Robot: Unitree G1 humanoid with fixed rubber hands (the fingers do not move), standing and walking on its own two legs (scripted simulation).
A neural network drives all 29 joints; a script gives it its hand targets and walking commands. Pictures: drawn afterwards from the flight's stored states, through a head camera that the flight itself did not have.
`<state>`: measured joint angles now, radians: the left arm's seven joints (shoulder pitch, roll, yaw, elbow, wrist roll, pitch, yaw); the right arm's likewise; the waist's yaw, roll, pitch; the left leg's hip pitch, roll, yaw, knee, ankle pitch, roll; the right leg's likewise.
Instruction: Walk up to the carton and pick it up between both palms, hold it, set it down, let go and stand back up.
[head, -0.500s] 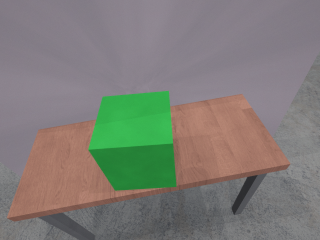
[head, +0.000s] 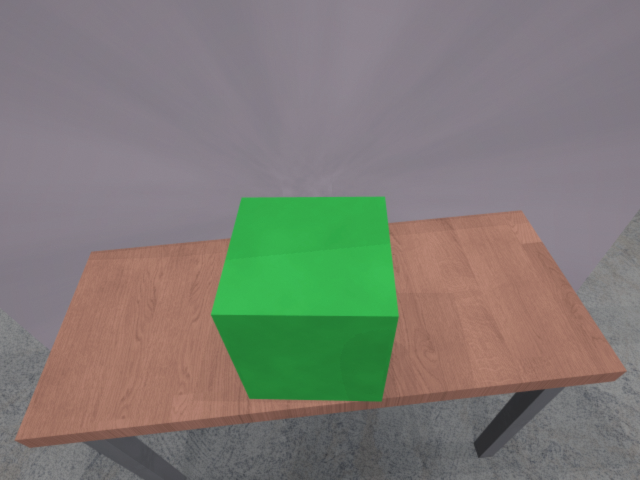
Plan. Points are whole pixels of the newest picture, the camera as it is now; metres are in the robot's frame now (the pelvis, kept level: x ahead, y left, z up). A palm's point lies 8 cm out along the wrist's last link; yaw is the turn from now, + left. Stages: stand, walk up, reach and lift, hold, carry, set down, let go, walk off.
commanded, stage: walk up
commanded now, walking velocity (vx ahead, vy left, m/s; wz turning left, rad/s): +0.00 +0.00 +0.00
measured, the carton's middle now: (313, 302) +0.39 +0.03 -0.03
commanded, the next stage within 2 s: none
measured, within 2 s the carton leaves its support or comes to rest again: neither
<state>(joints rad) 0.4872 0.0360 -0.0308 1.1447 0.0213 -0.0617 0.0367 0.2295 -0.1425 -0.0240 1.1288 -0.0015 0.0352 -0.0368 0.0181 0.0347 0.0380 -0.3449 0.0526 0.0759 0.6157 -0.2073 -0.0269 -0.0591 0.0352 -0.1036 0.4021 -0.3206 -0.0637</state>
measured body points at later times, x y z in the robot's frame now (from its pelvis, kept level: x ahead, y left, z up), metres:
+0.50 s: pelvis +0.03 +0.03 +0.00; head +0.03 +0.02 +0.45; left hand -0.04 +0.24 -0.15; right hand -0.01 -0.17 -0.16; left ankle +0.05 +0.11 -0.74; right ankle -0.05 -0.09 -0.74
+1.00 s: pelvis +0.04 +0.00 +0.00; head +0.04 -0.02 +0.45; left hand -0.02 +0.18 -0.15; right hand +0.00 -0.20 -0.17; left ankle +0.05 +0.11 -0.74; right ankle -0.05 -0.09 -0.74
